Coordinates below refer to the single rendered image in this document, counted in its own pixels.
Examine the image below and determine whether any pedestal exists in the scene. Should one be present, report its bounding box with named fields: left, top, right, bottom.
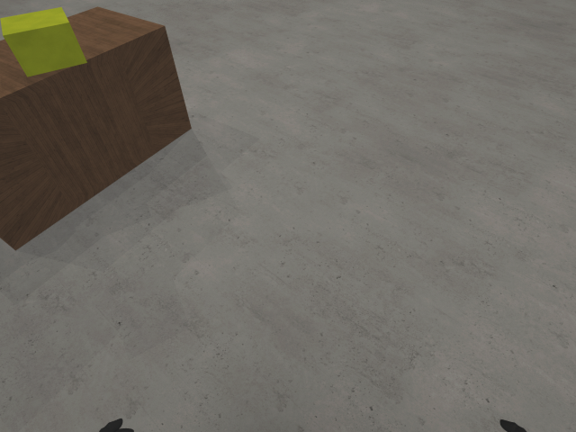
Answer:
left=0, top=6, right=192, bottom=250

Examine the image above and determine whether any carton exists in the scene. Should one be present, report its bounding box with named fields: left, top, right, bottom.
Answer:
left=0, top=7, right=87, bottom=77

